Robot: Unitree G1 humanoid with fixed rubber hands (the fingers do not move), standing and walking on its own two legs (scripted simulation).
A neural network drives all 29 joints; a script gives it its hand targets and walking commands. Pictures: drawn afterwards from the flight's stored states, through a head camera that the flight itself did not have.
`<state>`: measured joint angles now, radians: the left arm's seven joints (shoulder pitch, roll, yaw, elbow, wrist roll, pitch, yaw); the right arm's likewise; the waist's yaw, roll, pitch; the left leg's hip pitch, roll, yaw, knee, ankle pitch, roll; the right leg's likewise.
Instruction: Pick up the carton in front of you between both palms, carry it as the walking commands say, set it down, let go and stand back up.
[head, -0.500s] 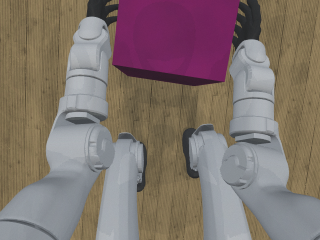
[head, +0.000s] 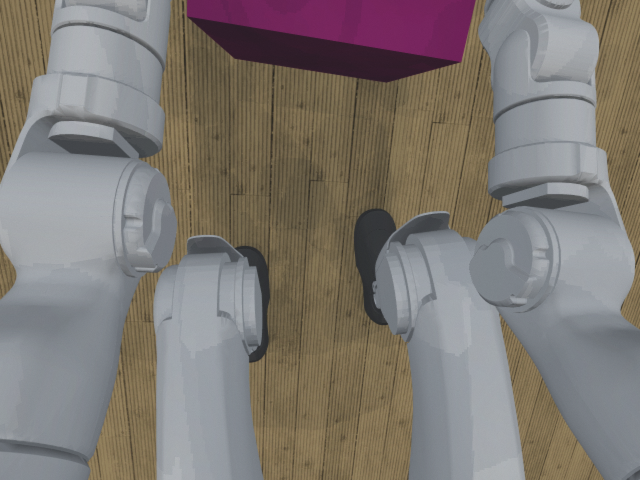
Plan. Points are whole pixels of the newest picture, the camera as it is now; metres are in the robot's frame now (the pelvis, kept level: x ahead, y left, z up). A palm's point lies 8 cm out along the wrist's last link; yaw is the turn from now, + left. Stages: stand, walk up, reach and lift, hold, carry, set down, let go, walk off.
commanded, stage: set down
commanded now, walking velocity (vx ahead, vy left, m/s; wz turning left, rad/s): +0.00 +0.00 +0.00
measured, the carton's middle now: out of the picture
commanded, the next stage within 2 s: none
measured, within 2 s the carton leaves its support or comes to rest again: rests again in 0.36 s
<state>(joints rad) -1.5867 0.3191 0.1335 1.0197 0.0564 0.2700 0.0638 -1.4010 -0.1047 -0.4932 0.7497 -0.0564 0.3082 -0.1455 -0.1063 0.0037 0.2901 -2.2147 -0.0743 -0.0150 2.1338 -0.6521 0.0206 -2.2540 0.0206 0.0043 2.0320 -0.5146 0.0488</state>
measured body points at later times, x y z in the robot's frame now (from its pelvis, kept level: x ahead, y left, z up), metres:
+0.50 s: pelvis +0.00 +0.00 -0.03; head +0.38 +0.02 +0.20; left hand +0.60 +0.11 -0.20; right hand +0.55 -0.20 -0.19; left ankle +0.08 +0.10 -0.37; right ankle +0.12 -0.13 -0.37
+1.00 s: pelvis -0.01 +0.00 -0.04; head +0.38 +0.03 +0.19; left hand +0.60 +0.10 -0.21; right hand +0.55 -0.21 -0.20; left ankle +0.08 +0.10 -0.37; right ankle +0.12 -0.13 -0.37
